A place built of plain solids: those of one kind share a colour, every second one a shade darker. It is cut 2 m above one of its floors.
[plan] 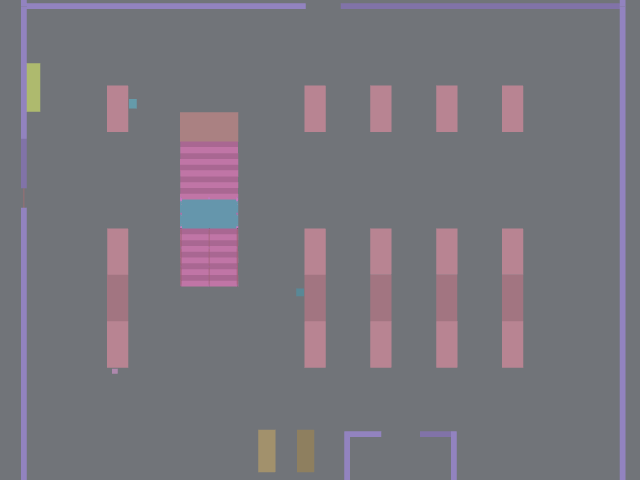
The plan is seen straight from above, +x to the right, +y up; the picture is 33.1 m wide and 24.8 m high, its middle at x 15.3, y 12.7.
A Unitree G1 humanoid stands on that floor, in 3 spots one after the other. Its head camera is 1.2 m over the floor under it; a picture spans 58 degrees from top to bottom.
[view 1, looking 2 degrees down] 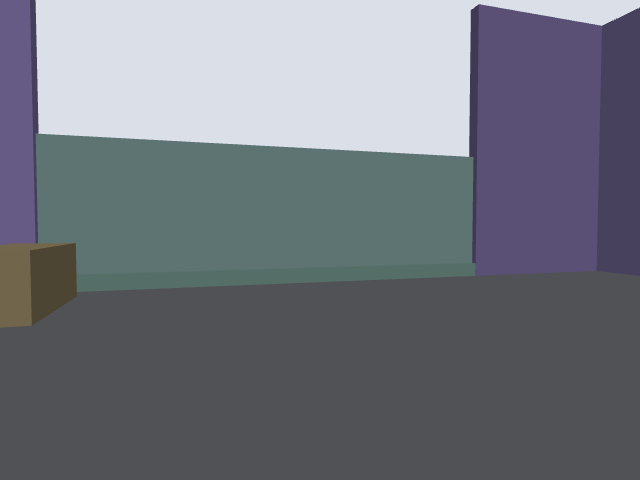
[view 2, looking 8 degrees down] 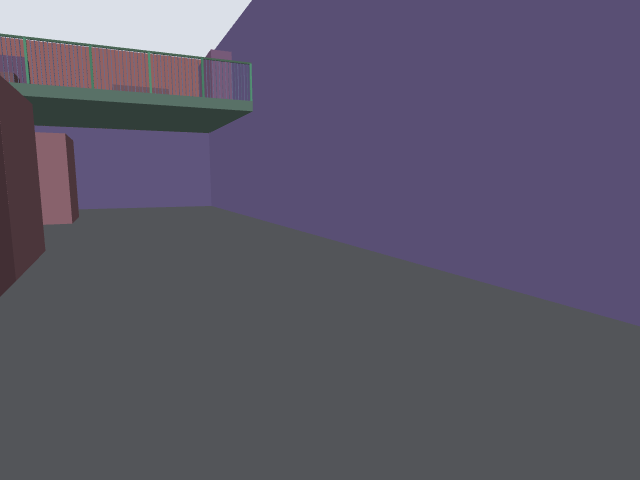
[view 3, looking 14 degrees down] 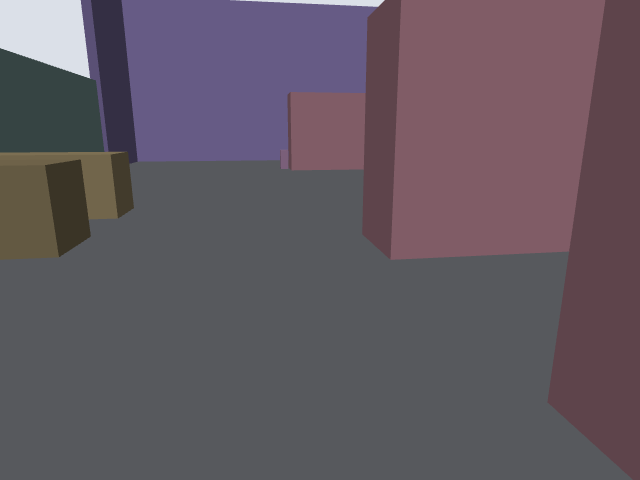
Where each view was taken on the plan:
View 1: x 10.32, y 8.79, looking -107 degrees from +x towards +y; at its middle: front_pane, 9.18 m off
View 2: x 26.95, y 4.80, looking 65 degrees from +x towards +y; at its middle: ground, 8.62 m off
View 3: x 19.46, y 4.80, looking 171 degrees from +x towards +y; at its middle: ground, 4.96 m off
